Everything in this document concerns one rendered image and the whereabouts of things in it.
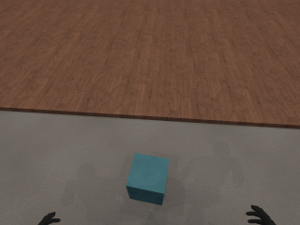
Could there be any carton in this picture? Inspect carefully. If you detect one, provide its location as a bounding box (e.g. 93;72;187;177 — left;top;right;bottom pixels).
126;153;169;205

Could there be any robot right hand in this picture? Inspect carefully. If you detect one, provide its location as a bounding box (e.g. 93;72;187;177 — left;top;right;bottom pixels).
246;205;276;225

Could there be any robot left hand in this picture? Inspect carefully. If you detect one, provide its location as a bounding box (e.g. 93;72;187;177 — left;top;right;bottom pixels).
38;212;61;225

